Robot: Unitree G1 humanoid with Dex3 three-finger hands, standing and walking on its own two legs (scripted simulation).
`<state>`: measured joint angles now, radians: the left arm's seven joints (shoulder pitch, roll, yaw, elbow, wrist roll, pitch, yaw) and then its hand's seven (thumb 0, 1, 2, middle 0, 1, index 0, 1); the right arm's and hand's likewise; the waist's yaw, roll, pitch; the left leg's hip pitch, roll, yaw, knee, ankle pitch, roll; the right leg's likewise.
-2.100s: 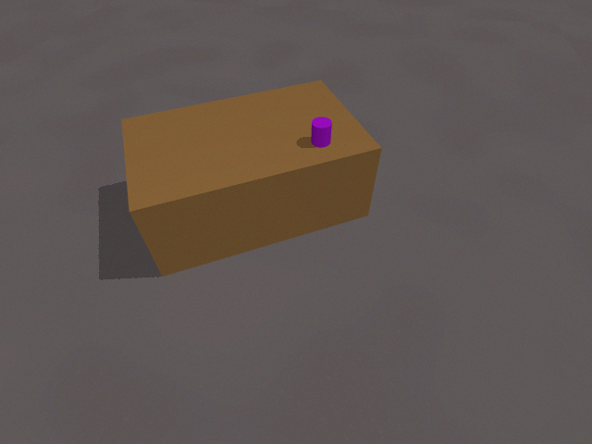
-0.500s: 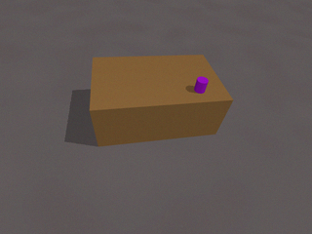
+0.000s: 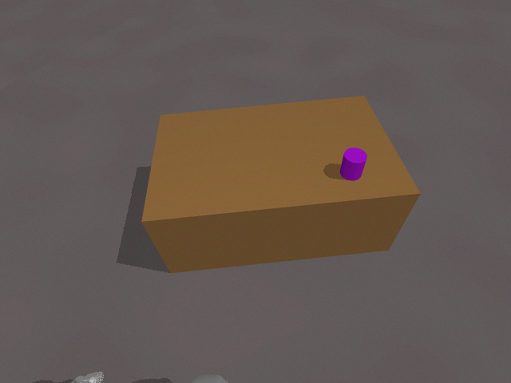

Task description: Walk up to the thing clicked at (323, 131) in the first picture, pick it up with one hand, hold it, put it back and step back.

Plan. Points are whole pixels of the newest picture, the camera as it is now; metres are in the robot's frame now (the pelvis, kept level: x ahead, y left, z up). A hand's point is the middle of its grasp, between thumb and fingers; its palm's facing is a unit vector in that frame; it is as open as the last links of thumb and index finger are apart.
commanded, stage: walk up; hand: right
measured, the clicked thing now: (352, 164) +0.87 -0.31 -0.33
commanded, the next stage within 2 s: none
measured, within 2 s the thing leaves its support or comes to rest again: neither
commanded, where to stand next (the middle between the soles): +0.42 -0.14 m, yaw +5 degrees
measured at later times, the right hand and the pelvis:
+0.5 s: hand (460, 312) +0.27 -0.34 -0.12, palm faces -0.05 +0.88 -0.47, open 7.4 cm; pelvis +0.19 -0.06 -0.01, yaw +0 degrees
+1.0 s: hand (449, 239) +0.45 -0.41 -0.15, palm faces -0.14 +0.90 -0.40, open 7.4 cm; pelvis +0.34 -0.14 -0.02, yaw +4 degrees
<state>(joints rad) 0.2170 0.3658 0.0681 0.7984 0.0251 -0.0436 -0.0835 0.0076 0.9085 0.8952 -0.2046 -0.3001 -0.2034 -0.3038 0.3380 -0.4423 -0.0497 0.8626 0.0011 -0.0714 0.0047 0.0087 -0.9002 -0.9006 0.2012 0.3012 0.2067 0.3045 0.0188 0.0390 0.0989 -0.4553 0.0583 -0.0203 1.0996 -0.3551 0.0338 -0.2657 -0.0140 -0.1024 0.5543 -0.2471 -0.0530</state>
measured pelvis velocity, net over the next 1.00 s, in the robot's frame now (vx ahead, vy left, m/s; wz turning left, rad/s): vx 0.34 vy -0.14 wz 0.07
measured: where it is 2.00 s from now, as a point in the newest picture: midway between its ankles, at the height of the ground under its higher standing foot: (314, 342)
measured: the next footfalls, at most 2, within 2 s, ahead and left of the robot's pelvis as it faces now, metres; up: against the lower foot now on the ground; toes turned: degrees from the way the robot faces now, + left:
left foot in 0.24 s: +0.26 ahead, +0.09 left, +0.00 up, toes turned +7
right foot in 0.60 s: +0.40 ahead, -0.29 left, +0.00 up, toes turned +1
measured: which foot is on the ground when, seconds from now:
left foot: up 0.00-0.22, down 0.24-0.62, up 0.64-0.96, down 0.98-1.00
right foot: down 0.00-0.24, up 0.26-0.58, down 0.60-1.00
